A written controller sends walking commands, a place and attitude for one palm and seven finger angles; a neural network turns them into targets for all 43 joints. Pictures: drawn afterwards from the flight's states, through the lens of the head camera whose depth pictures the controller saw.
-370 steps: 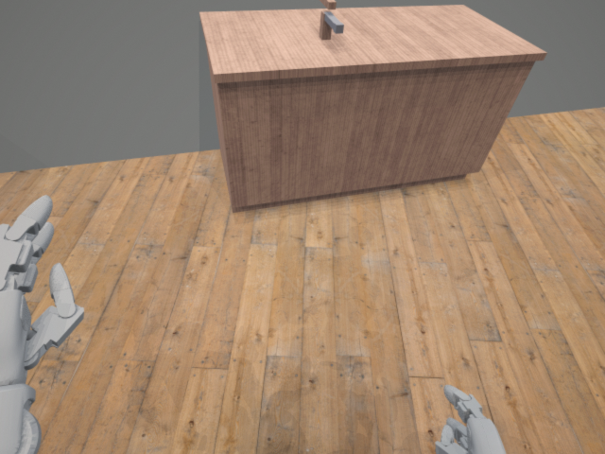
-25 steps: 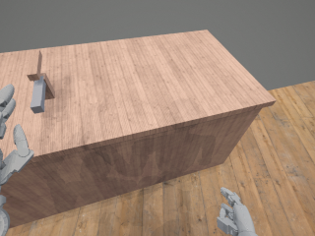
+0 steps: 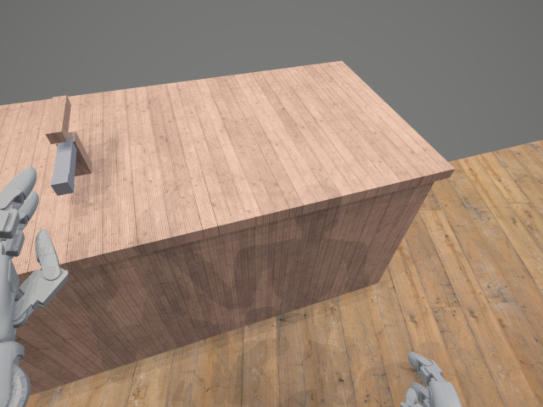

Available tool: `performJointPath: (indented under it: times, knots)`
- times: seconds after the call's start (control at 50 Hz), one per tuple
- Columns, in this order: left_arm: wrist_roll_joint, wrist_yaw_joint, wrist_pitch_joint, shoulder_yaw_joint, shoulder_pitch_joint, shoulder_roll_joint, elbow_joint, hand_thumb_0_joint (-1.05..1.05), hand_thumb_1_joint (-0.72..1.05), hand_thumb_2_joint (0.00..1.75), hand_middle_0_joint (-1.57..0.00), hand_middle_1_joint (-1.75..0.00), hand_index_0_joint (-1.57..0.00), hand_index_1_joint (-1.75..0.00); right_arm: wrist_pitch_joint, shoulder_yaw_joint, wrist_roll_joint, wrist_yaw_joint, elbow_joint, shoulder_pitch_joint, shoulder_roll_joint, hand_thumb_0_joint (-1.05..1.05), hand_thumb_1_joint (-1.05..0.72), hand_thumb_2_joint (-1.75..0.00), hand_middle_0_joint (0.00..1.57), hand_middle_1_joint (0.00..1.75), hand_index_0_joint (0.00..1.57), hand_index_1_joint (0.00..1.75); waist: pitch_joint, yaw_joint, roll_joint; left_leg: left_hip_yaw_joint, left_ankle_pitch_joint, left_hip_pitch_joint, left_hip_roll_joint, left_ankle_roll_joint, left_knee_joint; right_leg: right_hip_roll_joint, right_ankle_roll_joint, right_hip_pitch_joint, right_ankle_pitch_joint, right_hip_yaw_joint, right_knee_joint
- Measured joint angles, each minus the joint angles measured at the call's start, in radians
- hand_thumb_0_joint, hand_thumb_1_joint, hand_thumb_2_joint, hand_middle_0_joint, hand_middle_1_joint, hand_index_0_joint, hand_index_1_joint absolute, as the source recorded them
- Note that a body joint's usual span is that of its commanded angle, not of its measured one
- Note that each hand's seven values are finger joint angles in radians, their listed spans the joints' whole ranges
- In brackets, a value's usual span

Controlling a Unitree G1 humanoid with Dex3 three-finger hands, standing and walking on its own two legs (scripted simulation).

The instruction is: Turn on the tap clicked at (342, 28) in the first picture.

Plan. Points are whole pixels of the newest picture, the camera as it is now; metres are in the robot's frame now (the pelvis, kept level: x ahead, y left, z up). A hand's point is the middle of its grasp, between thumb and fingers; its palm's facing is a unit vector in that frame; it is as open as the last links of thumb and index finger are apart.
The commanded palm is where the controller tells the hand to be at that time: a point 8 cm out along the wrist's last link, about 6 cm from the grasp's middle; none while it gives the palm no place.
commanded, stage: come to a stop and stand still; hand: left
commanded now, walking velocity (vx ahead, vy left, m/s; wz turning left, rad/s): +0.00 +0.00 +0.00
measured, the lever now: (62, 184) +0.47 +0.42 +0.03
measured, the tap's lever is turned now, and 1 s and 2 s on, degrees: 0 0 0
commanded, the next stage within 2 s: look again from close up in 0.16 s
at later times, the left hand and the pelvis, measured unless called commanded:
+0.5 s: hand (43, 249) +0.25 +0.28 +0.16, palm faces +0.35 -0.86 -0.38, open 7.4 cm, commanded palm +0.18 +0.31 +0.18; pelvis +0.01 +0.04 +0.00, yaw -2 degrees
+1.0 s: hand (36, 216) +0.29 +0.32 +0.16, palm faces +0.40 -0.85 -0.34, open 7.4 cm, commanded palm +0.23 +0.34 +0.18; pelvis +0.07 +0.07 -0.01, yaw +0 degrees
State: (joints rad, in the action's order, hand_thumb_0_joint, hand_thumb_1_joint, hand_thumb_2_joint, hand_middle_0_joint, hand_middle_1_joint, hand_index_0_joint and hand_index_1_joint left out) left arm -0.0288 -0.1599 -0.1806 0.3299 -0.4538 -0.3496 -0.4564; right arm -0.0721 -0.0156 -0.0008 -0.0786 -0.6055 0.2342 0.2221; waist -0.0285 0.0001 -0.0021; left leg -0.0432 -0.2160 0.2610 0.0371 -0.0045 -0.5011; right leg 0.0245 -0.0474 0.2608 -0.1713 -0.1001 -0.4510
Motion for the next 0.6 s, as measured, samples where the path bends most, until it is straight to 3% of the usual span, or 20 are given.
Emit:
performJointPath:
  times: [0.26, 0.3, 0.34, 0.4, 0.48, 0.54, 0.6]
  knots:
    - [-0.003, 0.002, 0.023, -0.014, -0.012, 0.000, 0.001, 0.01, 0.89, 0.90, -0.21, -0.30, -0.22, -0.31, 0.001, -0.019, -0.005, 0.003, -0.013, 0.003, -0.028, 0.01, -0.90, -0.90, 0.20, 0.30, 0.21, 0.30, 0.001, 0.002, 0.010, -0.003, 0.009, -0.004, -0.008, 0.011, 0.021, -0.006, 0.011, -0.010, 0.019, 0.004, 0.035]
    - [0.049, 0.052, -0.003, 0.029, 0.125, -0.086, 0.054, 0.02, 0.88, 0.90, -0.21, -0.30, -0.22, -0.31, -0.035, -0.007, -0.011, 0.005, -0.008, 0.025, -0.035, 0.01, -0.90, -0.90, 0.20, 0.30, 0.21, 0.30, -0.012, 0.042, 0.006, 0.006, -0.001, 0.028, -0.003, 0.016, -0.010, -0.003, 0.013, 0.006, 0.019, -0.008, 0.027]
    - [0.027, 0.066, -0.043, 0.085, 0.258, -0.130, 0.153, 0.01, 0.88, 0.90, -0.22, -0.30, -0.22, -0.31, -0.044, -0.008, 0.001, 0.025, -0.019, 0.016, -0.035, 0.01, -0.90, -0.90, 0.20, 0.30, 0.21, 0.30, -0.021, 0.062, 0.000, 0.005, -0.002, 0.039, -0.002, 0.013, -0.026, -0.003, 0.005, 0.020, 0.015, -0.006, 0.010]
    - [-0.014, 0.049, -0.050, 0.120, 0.262, -0.087, 0.176, 0.01, 0.89, 0.90, -0.21, -0.30, -0.22, -0.31, -0.059, -0.009, 0.011, 0.056, -0.008, 0.002, -0.017, 0.01, -0.90, -0.90, 0.20, 0.30, 0.21, 0.30, -0.017, 0.048, 0.012, -0.024, -0.008, 0.019, -0.009, 0.026, -0.012, -0.010, 0.020, 0.012, 0.018, 0.022, 0.017]
    - [-0.012, 0.062, -0.049, 0.036, 0.097, -0.008, 0.096, 0.01, 0.89, 0.90, -0.20, -0.30, -0.21, -0.31, -0.073, -0.004, 0.012, 0.066, 0.021, 0.007, -0.007, 0.01, -0.90, -0.90, 0.20, 0.30, 0.21, 0.30, 0.007, 0.021, 0.018, -0.059, -0.009, -0.020, -0.032, 0.049, 0.033, -0.029, 0.046, -0.003, 0.014, 0.059, 0.031]
    - [0.004, 0.082, -0.040, -0.012, 0.030, 0.001, 0.079, 0.01, 0.89, 0.90, -0.20, -0.30, -0.21, -0.31, -0.072, -0.008, 0.008, 0.055, 0.034, 0.013, -0.017, 0.01, -0.90, -0.90, 0.20, 0.30, 0.21, 0.30, 0.012, 0.017, -0.004, -0.067, -0.012, -0.039, -0.047, 0.061, 0.052, -0.042, 0.056, -0.011, 0.003, 0.069, 0.029]
    - [0.006, 0.083, -0.032, -0.004, 0.040, -0.008, 0.086, 0.01, 0.89, 0.90, -0.21, -0.30, -0.22, -0.31, -0.071, -0.015, 0.001, 0.047, 0.042, 0.014, -0.029, 0.01, -0.90, -0.90, 0.20, 0.30, 0.21, 0.30, 0.001, 0.025, -0.029, -0.062, -0.021, -0.050, -0.055, 0.067, 0.052, -0.050, 0.063, -0.022, -0.011, 0.065, 0.023]
